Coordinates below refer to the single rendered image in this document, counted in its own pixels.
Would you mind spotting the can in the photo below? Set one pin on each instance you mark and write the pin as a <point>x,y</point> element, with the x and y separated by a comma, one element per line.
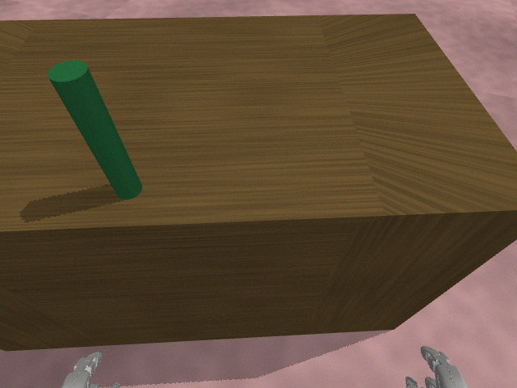
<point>77,89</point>

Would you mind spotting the right robot hand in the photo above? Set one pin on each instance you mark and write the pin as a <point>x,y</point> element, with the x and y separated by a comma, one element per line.
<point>446,375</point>

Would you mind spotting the left robot hand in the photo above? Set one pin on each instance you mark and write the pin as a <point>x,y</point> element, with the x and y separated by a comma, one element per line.
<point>83,371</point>

